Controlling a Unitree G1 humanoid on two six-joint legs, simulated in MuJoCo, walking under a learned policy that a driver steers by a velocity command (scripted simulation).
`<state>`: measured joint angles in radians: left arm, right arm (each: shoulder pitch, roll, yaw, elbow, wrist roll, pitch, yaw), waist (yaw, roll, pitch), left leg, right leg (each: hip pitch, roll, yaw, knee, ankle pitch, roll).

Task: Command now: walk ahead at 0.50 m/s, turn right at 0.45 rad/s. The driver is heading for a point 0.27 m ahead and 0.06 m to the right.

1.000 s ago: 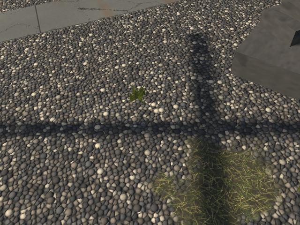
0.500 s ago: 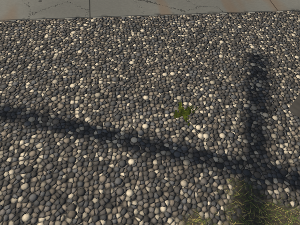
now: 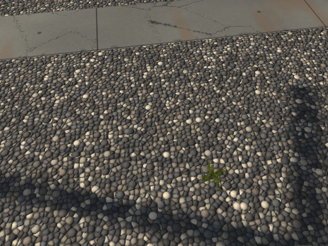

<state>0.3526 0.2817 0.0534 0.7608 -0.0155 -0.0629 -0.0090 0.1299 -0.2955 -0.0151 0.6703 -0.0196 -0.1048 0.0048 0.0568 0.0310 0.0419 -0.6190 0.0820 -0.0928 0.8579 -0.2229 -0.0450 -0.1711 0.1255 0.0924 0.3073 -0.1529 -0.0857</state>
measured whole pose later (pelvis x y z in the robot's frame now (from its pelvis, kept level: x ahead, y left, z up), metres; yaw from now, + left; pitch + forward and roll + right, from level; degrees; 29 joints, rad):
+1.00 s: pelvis +0.23 +0.05 -0.01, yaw -8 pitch -2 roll +0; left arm 0.24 0.23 0.03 0.78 0.01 0.02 0.04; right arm 0.15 -0.25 -0.02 0.90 0.00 -0.01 0.00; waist 0.00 -0.01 0.04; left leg -0.23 -0.01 0.01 0.54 -0.29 0.01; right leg -0.19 -0.01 0.06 0.54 -0.32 0.03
